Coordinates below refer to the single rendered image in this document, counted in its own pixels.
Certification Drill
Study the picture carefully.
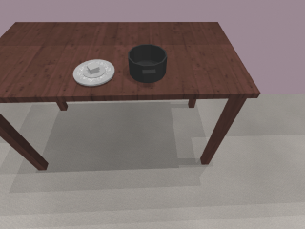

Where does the table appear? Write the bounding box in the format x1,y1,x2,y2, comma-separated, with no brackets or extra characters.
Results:
0,22,261,171

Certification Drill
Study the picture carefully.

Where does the knob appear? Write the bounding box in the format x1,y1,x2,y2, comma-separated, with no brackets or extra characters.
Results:
87,62,100,73

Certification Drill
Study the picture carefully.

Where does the lid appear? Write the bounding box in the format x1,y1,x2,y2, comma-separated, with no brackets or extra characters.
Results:
73,59,115,87

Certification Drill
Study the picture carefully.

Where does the pot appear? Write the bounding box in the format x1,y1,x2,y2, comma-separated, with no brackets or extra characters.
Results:
128,44,168,83

